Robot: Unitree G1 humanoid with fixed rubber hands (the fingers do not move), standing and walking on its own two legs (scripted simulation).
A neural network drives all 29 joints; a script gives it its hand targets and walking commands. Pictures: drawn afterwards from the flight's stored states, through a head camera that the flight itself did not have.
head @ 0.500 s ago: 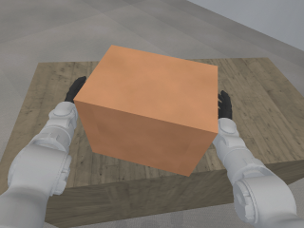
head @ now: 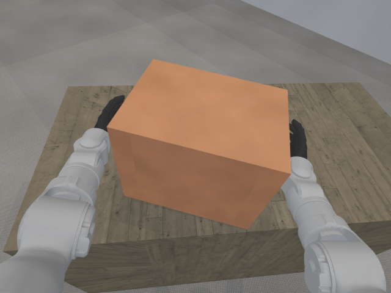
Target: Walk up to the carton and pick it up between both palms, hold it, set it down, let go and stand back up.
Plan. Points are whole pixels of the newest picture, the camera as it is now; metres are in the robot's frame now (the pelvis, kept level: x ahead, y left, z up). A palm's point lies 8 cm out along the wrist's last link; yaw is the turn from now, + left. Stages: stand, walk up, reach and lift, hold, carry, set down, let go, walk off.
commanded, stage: reach and lift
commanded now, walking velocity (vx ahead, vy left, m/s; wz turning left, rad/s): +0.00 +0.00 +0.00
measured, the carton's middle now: (201, 145) +0.45 -0.05 +0.03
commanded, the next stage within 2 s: none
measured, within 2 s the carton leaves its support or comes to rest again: neither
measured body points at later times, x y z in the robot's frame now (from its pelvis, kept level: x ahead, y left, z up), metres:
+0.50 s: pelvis +0.02 +0.00 +0.01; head +0.02 +0.01 +0.46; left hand +0.44 +0.16 +0.11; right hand +0.37 -0.25 +0.10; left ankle -0.03 +0.12 -0.74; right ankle +0.02 -0.15 -0.74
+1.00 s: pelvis +0.00 -0.01 +0.01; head -0.01 +0.01 +0.46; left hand +0.40 +0.18 +0.14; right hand +0.37 -0.24 +0.13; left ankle -0.03 +0.12 -0.74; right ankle +0.02 -0.15 -0.74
